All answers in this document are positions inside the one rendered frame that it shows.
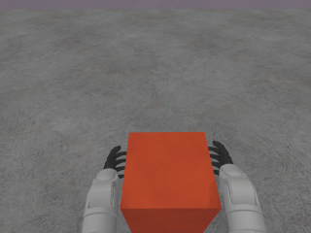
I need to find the robot right hand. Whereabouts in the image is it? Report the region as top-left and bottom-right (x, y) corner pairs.
(208, 141), (233, 176)

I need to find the carton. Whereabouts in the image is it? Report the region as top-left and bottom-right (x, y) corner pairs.
(120, 132), (222, 233)

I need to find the left robot forearm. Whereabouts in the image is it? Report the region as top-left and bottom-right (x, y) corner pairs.
(82, 168), (121, 233)

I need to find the right robot forearm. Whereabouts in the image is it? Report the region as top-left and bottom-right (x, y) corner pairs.
(219, 163), (267, 233)

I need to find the robot left hand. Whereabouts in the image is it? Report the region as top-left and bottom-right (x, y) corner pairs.
(103, 146), (127, 179)

